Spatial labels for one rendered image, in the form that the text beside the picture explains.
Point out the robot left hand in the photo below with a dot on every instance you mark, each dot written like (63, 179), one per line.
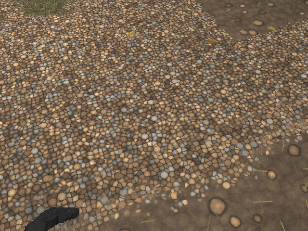
(51, 217)

